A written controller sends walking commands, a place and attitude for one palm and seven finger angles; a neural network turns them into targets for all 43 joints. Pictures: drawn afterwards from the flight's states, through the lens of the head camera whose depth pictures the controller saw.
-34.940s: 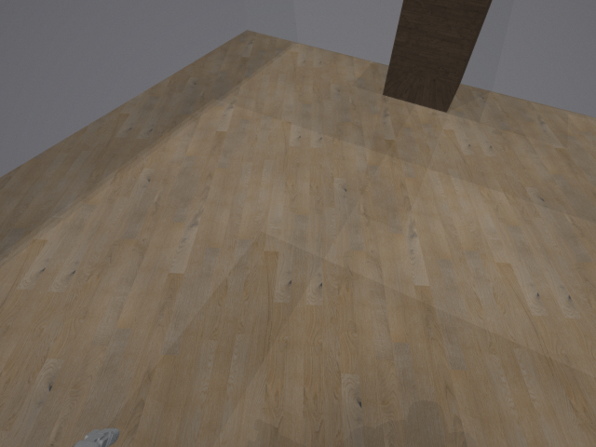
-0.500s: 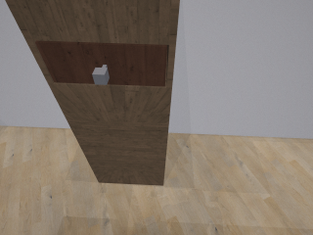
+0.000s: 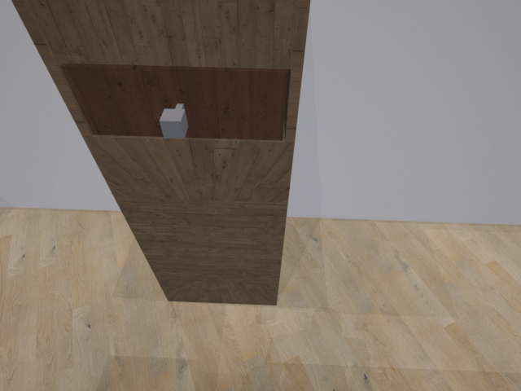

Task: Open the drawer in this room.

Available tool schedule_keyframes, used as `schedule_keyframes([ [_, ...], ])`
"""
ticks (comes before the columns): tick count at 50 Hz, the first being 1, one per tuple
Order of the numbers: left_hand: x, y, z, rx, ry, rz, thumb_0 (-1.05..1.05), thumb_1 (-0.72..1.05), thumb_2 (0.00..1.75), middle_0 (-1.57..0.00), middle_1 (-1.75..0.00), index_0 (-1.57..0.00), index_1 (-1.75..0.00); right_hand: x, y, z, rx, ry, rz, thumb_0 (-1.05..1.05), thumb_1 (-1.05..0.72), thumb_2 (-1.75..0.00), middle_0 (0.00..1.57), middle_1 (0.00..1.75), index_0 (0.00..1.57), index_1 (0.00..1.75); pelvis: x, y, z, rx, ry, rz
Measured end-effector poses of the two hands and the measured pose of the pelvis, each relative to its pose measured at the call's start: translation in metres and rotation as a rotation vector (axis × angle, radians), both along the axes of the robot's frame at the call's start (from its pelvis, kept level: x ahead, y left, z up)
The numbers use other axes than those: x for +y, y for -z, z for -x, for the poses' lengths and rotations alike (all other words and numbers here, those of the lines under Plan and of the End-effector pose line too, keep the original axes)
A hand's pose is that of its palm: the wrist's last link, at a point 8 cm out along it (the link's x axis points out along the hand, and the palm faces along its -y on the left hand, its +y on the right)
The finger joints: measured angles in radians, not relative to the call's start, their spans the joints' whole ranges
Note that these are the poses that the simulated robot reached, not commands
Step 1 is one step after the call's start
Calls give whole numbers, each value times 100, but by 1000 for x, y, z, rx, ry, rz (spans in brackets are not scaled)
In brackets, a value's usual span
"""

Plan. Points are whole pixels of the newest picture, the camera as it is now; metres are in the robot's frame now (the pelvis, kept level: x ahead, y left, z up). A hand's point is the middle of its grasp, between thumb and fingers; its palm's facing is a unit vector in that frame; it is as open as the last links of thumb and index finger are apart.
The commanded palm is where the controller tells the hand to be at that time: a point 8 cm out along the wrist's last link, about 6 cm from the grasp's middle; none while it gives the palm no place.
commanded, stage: look again from close up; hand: left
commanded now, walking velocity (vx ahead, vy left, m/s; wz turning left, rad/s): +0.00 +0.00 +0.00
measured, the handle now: (176, 117) +0.53 +0.18 +0.14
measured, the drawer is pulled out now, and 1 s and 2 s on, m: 0.00 0.00 0.00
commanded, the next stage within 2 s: raise the hand with hooked fingers in 0.30 s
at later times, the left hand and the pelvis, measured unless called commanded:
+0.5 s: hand out of the picture +0.08 +0.22 -0.13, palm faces -0.09 -0.91 -0.40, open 7.4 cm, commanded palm +0.11 +0.25 -0.04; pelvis +0.00 +0.03 +0.00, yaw -2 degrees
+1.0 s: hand (95, 339) +0.19 +0.24 +0.01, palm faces +0.10 -0.09 -0.99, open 9.6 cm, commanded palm +0.17 +0.24 +0.08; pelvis -0.02 -0.01 -0.02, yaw +0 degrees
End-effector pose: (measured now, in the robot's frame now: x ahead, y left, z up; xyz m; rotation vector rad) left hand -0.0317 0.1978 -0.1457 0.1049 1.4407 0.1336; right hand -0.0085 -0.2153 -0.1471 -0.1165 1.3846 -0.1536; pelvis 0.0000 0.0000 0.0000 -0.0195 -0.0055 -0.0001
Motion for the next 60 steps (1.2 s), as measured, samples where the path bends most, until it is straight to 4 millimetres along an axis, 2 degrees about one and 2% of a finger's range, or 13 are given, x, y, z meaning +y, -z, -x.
schedule_keyframes([
  [12, 43, -5, -32, -84, 15, -42, 1, 91, 90, -20, -30, -20, -30, 17, -6, -9, -35, -28, 20, 2, -94, -90, 20, 30, 20, 30, 22, -4, -2, -11, 8, -17],
  [21, 53, -6, -34, -73, 31, -48, 0, 91, 90, -20, -30, -20, -30, 27, -7, -2, -1, -26, 11, 1, -92, -90, 20, 30, 20, 30, 29, -5, -1, -5, 11, -14],
  [23, 57, -23, -60, -198, 145, -106, 1, 91, 90, -20, -30, -20, -30, 22, -13, -7, -76, -24, 40, 2, -93, -90, 20, 30, 20, 30, 30, -4, 1, 1, 26, -18],
  [25, 65, -58, -101, -422, 244, -236, 2, 91, 90, -21, -31, -20, -30, 14, -19, -23, -221, -9, 73, 3, -93, -90, 21, 30, 20, 30, 30, -1, 3, 14, 27, -36],
  [29, 65, -137, -176, -795, 530, -571, 2, 86, 88, -21, -34, -20, -33, 0, -27, -71, -467, -47, 97, 2, -92, -90, 21, 30, 20, 30, 30, 5, 13, 47, 17, -33],
  [32, 56, -178, -207, -968, 744, -849, 1, 81, 86, -21, -37, -20, -36, -10, -40, -114, -601, -74, 90, 2, -92, -90, 20, 30, 20, 30, 27, 11, 19, 85, 47, -36],
  [35, 41, -185, -208, -1014, 899, -981, 1, 75, 83, -21, -41, -20, -40, -17, -57, -153, -686, -113, 72, 2, -91, -90, 20, 30, 20, 30, 21, 16, 24, 107, 77, -44],
  [39, 27, -170, -181, -966, 1018, -1015, 0, 66, 80, -21, -46, -21, -46, -19, -75, -194, -735, -202, 66, 1, -91, -90, 20, 30, 20, 30, 11, 21, 27, 122, 76, -53],
  [42, 28, -165, -164, -928, 1034, -1051, 0, 58, 77, -23, -51, -23, -50, -17, -81, -215, -738, -276, 76, 1, -91, -90, 20, 30, 20, 30, 2, 24, 28, 120, 53, -49],
  [45, 36, -176, -164, -941, 1000, -1117, 0, 50, 74, -25, -55, -24, -55, -10, -80, -229, -736, -324, 73, 1, -91, -90, 20, 30, 20, 30, -6, 25, 27, 108, 24, -38],
  [49, 46, -204, -185, -974, 944, -1203, 0, 41, 70, -26, -61, -26, -61, 2, -74, -234, -722, -332, 31, 1, -91, -90, 20, 30, 20, 30, -13, 23, 23, 80, 0, -28],
  [54, 45, -237, -218, -960, 938, -1192, 0, 29, 65, -26, -69, -26, -68, 12, -65, -222, -666, -285, -35, 1, -90, -90, 20, 30, 20, 30, -15, 12, 14, 55, 6, -31],
  [60, 36, -257, -239, -962, 1050, -1110, 0, 16, 59, -27, -78, -27, -77, 4, -52, -199, -563, -247, -37, 1, -90, -90, 21, 30, 20, 30, -14, 2, 4, 42, 18, -35],
])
